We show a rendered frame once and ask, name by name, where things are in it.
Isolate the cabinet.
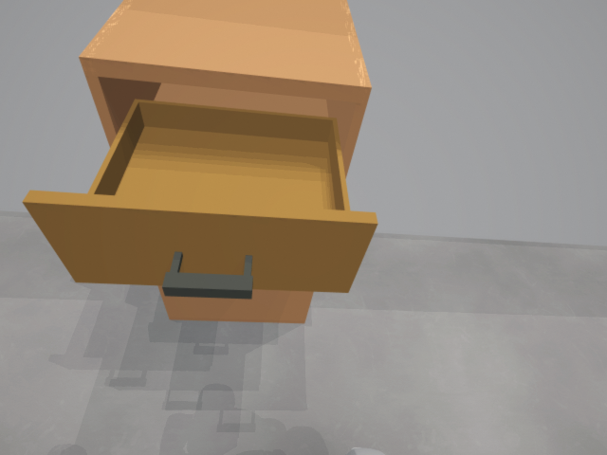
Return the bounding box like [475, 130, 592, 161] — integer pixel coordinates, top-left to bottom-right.
[79, 0, 372, 323]

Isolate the drawer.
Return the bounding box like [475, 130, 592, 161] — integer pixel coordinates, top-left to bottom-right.
[23, 99, 377, 293]

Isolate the handle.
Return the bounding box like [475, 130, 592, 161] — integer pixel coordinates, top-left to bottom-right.
[162, 251, 253, 300]

